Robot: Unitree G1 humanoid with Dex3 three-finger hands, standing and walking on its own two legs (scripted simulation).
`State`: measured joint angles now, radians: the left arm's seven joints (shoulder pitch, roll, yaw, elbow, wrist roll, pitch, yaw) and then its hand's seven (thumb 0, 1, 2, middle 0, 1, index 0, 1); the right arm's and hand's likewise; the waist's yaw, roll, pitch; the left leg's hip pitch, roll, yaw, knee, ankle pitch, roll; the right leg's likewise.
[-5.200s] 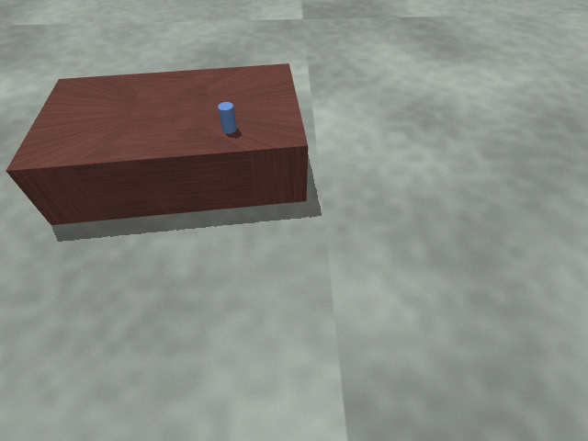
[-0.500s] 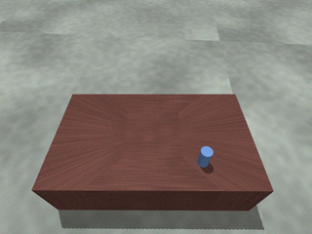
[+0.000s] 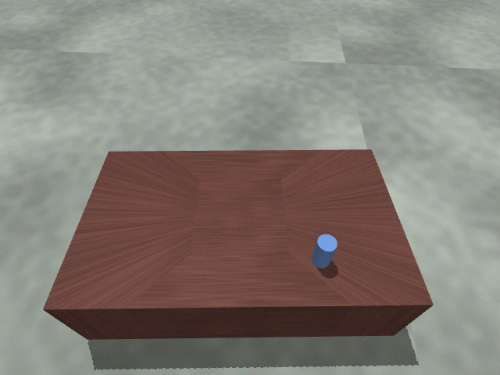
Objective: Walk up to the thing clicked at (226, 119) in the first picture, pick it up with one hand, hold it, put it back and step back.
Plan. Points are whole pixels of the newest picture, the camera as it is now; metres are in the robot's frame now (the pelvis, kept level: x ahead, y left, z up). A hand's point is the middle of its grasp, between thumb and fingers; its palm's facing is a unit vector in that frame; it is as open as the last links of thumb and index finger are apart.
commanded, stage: walk up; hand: right
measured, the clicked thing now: (323, 251) +0.53 -0.22 -0.40
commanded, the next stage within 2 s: stand in 0.10 s
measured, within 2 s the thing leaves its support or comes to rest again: neither
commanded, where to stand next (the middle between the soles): +0.05 -0.02 m, yaw +2 degrees
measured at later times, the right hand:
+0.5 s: hand out of the picture +0.07 -0.25 -0.16, palm faces -0.03 +0.95 -0.32, open 7.4 cm
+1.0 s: hand out of the picture +0.07 -0.26 -0.16, palm faces -0.04 +0.94 -0.33, open 7.4 cm
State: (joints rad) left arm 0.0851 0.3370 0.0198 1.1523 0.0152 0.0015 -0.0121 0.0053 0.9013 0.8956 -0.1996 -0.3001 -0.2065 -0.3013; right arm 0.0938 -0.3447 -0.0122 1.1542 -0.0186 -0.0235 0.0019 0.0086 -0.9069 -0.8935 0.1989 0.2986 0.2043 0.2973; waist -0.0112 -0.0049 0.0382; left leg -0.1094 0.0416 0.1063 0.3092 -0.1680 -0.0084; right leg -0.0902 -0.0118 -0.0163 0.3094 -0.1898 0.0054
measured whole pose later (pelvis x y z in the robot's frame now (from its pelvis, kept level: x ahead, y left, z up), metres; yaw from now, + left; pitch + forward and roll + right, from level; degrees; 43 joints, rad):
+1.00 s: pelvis -0.01 -0.01 +0.00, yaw +1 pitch -2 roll +0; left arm 0.11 0.35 -0.01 1.14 0.01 -0.01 0.00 0.01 0.90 0.90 -0.20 -0.30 -0.21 -0.30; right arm 0.11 -0.35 0.00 1.16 -0.02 -0.01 0.01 0.01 -0.91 -0.89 0.20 0.30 0.20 0.30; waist -0.01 0.00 0.04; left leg -0.11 0.04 0.09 0.29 -0.15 -0.02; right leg -0.09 -0.01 -0.04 0.30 -0.18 0.00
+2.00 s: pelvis +0.01 -0.01 +0.00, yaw +1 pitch -2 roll +0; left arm 0.11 0.35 0.00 1.13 0.01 -0.02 0.00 0.01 0.90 0.90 -0.20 -0.30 -0.21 -0.30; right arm 0.10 -0.35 0.00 1.14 -0.02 -0.01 0.01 0.01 -0.91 -0.89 0.20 0.30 0.20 0.30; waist -0.01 0.01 0.03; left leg -0.09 0.04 0.09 0.29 -0.16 -0.02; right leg -0.06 -0.01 -0.04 0.29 -0.20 0.00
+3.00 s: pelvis -0.01 -0.01 -0.03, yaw +2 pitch +7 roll +1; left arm 0.24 0.26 0.01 0.70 -0.01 -0.11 0.07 0.01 0.91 0.89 -0.20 -0.30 -0.21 -0.31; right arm 0.08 -0.34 -0.20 0.79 -0.06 0.18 0.07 0.00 0.33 -0.06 0.06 0.05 0.06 0.05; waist 0.01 0.00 0.01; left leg -0.46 0.03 0.07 0.61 -0.28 -0.01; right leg -0.45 -0.04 -0.04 0.67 -0.34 -0.01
